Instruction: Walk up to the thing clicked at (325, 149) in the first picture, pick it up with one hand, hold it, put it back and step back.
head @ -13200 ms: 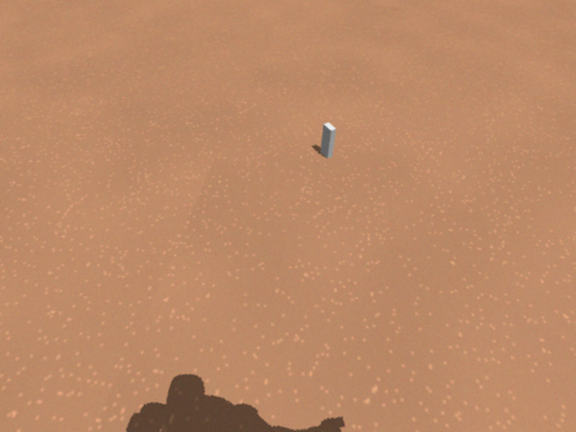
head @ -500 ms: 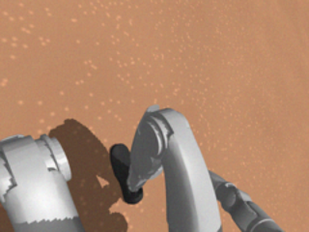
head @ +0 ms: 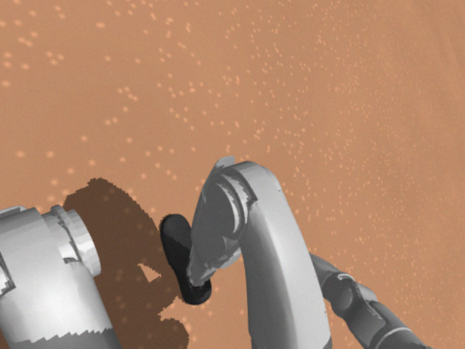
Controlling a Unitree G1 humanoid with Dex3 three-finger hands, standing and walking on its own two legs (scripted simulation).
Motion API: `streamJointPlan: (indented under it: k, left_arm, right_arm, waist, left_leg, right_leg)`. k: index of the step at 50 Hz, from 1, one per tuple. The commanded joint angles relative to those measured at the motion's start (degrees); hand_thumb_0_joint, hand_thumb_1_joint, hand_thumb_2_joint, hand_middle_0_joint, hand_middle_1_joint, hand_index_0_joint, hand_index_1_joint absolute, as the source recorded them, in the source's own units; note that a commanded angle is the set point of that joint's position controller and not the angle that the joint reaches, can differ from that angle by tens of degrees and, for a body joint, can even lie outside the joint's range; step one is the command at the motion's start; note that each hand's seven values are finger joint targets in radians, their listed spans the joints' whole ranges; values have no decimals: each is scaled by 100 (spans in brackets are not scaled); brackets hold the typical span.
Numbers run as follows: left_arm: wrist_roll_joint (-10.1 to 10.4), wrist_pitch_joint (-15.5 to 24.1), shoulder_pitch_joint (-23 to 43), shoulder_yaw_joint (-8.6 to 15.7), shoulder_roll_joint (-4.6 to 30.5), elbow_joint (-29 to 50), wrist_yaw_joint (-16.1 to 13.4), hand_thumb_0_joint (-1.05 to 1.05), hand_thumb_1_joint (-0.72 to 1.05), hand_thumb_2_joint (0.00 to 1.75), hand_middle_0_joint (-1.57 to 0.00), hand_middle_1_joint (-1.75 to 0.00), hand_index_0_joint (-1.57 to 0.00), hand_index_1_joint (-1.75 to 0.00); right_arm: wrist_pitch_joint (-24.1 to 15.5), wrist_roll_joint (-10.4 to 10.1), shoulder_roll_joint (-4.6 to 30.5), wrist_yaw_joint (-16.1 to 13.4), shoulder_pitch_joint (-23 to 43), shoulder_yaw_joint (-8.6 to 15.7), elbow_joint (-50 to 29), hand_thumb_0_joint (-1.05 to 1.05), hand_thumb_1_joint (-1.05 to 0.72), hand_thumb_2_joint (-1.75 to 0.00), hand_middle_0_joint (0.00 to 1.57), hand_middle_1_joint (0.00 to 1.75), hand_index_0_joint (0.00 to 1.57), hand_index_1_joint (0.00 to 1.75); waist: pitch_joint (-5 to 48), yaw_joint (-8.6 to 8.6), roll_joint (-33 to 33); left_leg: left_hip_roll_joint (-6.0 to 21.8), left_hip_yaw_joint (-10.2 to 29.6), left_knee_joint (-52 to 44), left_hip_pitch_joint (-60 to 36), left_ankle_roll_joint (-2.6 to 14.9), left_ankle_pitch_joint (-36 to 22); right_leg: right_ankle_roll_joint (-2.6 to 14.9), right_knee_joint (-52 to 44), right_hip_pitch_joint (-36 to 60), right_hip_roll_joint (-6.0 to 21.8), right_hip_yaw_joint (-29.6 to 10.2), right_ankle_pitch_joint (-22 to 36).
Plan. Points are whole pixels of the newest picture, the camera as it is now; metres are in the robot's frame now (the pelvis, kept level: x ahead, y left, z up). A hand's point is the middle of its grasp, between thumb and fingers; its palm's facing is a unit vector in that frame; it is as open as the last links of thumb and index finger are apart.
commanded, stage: close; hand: left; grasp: from the side
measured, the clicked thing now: out of the picture +0.47 +0.30 -0.20
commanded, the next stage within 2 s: settle in 0.74 s
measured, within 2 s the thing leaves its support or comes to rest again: leaves its support in 1.06 s
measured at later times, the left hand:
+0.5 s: hand out of the picture +0.46 +0.30 -0.18, palm faces +0.45 -0.89 -0.02, open 9.3 cm
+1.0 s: hand out of the picture +0.46 +0.30 -0.17, palm faces +0.45 -0.89 -0.02, open 8.9 cm
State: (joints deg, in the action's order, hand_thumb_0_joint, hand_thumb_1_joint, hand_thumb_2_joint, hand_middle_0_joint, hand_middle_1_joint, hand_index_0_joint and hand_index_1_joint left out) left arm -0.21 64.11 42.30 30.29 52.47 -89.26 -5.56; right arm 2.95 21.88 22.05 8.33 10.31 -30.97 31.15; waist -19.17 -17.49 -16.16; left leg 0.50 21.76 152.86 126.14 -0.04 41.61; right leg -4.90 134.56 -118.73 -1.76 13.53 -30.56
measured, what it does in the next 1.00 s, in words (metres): stands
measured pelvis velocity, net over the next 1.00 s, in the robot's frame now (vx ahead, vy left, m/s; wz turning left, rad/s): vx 0.00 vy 0.00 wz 0.00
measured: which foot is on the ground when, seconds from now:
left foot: down 0.00-1.00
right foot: down 0.00-1.00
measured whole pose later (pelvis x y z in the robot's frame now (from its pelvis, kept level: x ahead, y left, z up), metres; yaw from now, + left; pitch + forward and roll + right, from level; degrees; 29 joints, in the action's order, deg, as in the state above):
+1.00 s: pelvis +0.00 +0.00 +0.00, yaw +0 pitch +13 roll -19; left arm 1.0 62.2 43.8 30.8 53.7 -87.8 -4.1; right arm 3.9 21.5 22.0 7.7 10.6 -31.7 30.1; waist -19.6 -17.4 -16.5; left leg 0.5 21.8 152.0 126.1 0.0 41.5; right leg -5.0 133.7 -118.4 -1.6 13.8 -30.6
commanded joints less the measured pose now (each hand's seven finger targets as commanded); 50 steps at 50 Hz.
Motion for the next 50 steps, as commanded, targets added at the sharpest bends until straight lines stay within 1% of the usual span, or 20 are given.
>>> streamJointPlan:
  k: [1, 5, 6, 9, 11, 12, 13, 19, 25, 28, 29, 30, 32, 34, 35, 40, 46, 47, 48, 50]
  left_arm:
    - [55, 380, 1237, 95, 1063, 711, 21, 0, 42, 77, -77, -77, -78, -76]
    - [51, 373, 1232, 109, 1119, 693, 42, 0, 48, 81, -81, -82, -82, -81]
    - [41, 374, 1288, 60, 1017, 694, 44, 0, 47, 84, -84, -86, -84, -85]
    - [-13, 371, 1349, -110, 896, 725, 69, 0, 52, 92, -91, -94, -91, -93]
    - [-24, 358, 1269, -86, 950, 710, 69, 0, 54, 97, -95, -99, -96, -98]
    - [-19, 356, 1334, -189, 785, 689, 82, 0, 54, 98, -96, -100, -97, -99]
    - [-32, 350, 1341, -75, 1002, 702, 57, 0, 53, 100, -98, -103, -98, -102]
    - [57, 355, 1427, -18, 1013, 734, -11, 0, 50, 106, -104, -110, -104, -109]
    - [-94, 329, 1392, -15, 1208, 767, -10, 0, 51, 114, -112, -119, -113, -119]
    - [-51, 320, 1433, -153, 990, 721, 41, 0, 50, 118, -117, -125, -118, -124]
    - [-24, 314, 1383, 4, 1145, 763, 37, 0, 47, 118, -118, -126, -119, -125]
    - [-1, 314, 1452, -62, 1075, 756, 36, 0, 47, 119, -119, -127, -120, -126]
    - [43, 301, 1384, 52, 1126, 745, 40, 0, 46, 121, -122, -131, -124, -130]
    - [65, 282, 1412, -176, 815, 637, 70, 0, 45, 123, -125, -134, -126, -133]
    - [49, 308, 1466, 63, 1238, 860, 46, 0, 44, 125, -126, -136, -128, -135]
    - [-47, 266, 1403, -53, 1131, 773, 105, 0, 39, 128, -129, -140, -131, -140]
    - [117, 256, 1383, 136, 1202, 990, 151, 0, 33, 132, -129, -143, -129, -144]
    - [128, 247, 1422, -21, 1011, 921, 186, 0, 32, 133, -131, -144, -131, -145]
    - [174, 269, 1499, 51, 1114, 1086, 194, 0, 32, 133, -131, -144, -131, -146]
    - [163, 239, 1342, -58, 995, 916, 246, 0, 31, 134, -133, -146, -133, -148]
  right_arm:
    - [98, 33, 2115, -103, -247, 680, -44, 0, -87, -89, 20, 30, 20, 30]
    - [97, 38, 2094, -109, -224, 670, -49, 0, -87, -89, 20, 30, 20, 30]
    - [104, 44, 2117, -105, -228, 675, -68, 0, -87, -89, 20, 30, 20, 30]
    - [110, 63, 2120, -103, -194, 663, -59, 0, -87, -89, 20, 30, 20, 30]
    - [120, 51, 2110, -104, -240, 658, -63, 0, -87, -89, 20, 30, 20, 30]
    - [128, 60, 2106, -96, -210, 660, -80, 0, -86, -89, 20, 30, 20, 30]
    - [132, 52, 2127, -103, -245, 668, -20, 0, -87, -89, 20, 30, 20, 30]
    - [123, 58, 2079, -102, -282, 615, -68, 0, -87, -89, 20, 30, 20, 30]
    - [151, 56, 2094, -112, -234, 634, -70, 0, -87, -89, 20, 30, 20, 30]
    - [145, 51, 2090, -104, -191, 612, -108, 0, -87, -89, 20, 30, 20, 30]
    - [150, 49, 2124, -117, -204, 631, -120, 0, -87, -89, 20, 30, 20, 30]
    - [160, 47, 2108, -112, -222, 599, -132, 0, -88, -89, 20, 30, 20, 30]
    - [164, 48, 2133, -124, -285, 624, -89, 0, -87, -89, 20, 30, 20, 30]
    - [169, 31, 2076, -109, -293, 582, -43, 0, -87, -89, 20, 30, 20, 30]
    - [164, 39, 2143, -131, -254, 595, -102, 0, -88, -89, 20, 30, 20, 30]
    - [197, 48, 2112, -144, -247, 598, -95, 0, -88, -89, 20, 30, 20, 30]
    - [184, 14, 2097, -156, -273, 616, -130, 0, -90, -90, 20, 30, 20, 30]
    - [190, 14, 2069, -148, -309, 606, -56, 0, -90, -90, 20, 30, 20, 30]
    - [179, 16, 2095, -153, -295, 604, -92, 0, -90, -90, 20, 30, 20, 30]
    - [184, -16, 2078, -152, -319, 617, -20, 0, -90, -90, 20, 30, 20, 30]
  waist:
    - [3160, -699, 3251]
    - [3107, -671, 3305]
    - [3128, -750, 3274]
    - [3103, -792, 3378]
    - [3145, -751, 3390]
    - [3086, -807, 3340]
    - [3045, -771, 3395]
    - [3243, -764, 3284]
    - [3090, -725, 3516]
    - [3034, -786, 3419]
    - [3148, -751, 3394]
    - [3169, -793, 3402]
    - [3271, -772, 3354]
    - [3101, -822, 3333]
    - [3257, -764, 3425]
    - [3156, -782, 3483]
    - [3338, -695, 3389]
    - [3322, -756, 3389]
    - [3397, -741, 3438]
    - [3233, -714, 3400]
  left_leg:
    - [392, -432, -2108, -2105, -130, -754]
    - [400, -453, -2108, -2092, -125, -679]
    - [418, -380, -2149, -2181, -149, -742]
    - [418, -365, -2162, -2263, -176, -837]
    - [413, -368, -2177, -2270, -176, -887]
    - [415, -345, -2191, -2280, -186, -884]
    - [412, -359, -2193, -2209, -165, -766]
    - [392, -438, -2082, -2189, -123, -876]
    - [427, -388, -2216, -2291, -175, -827]
    - [409, -381, -2213, -2209, -165, -799]
    - [423, -378, -2172, -2280, -159, -871]
    - [418, -383, -2166, -2274, -161, -915]
    - [408, -393, -2133, -2321, -150, -1008]
    - [414, -350, -2191, -2261, -167, -944]
    - [423, -369, -2169, -2314, -158, -962]
    - [435, -360, -2201, -2397, -193, -1052]
    - [417, -446, -2116, -2322, -141, -1064]
    - [412, -441, -2117, -2328, -153, -1042]
    - [409, -452, -2104, -2343, -144, -1087]
    - [406, -439, -2166, -2236, -143, -903]
  right_leg:
    - [437, -776, 1654, -236, 679, 611]
    - [442, -787, 1649, -244, 653, 552]
    - [439, -758, 1609, -227, 700, 587]
    - [437, -729, 1554, -230, 734, 670]
    - [454, -739, 1604, -234, 718, 686]
    - [440, -741, 1592, -221, 741, 698]
    - [454, -748, 1538, -227, 715, 602]
    - [439, -829, 1778, -251, 667, 708]
    - [471, -768, 1554, -230, 690, 602]
    - [453, -782, 1606, -222, 705, 609]
    - [446, -794, 1639, -235, 695, 671]
    - [443, -799, 1686, -234, 706, 686]
    - [431, -802, 1783, -235, 708, 786]
    - [436, -795, 1668, -219, 717, 724]
    - [445, -804, 1717, -246, 721, 734]
    - [450, -766, 1667, -220, 725, 767]
    - [451, -821, 1819, -235, 659, 790]
    - [440, -813, 1786, -242, 691, 765]
    - [443, -818, 1822, -250, 688, 824]
    - [444, -826, 1744, -231, 684, 694]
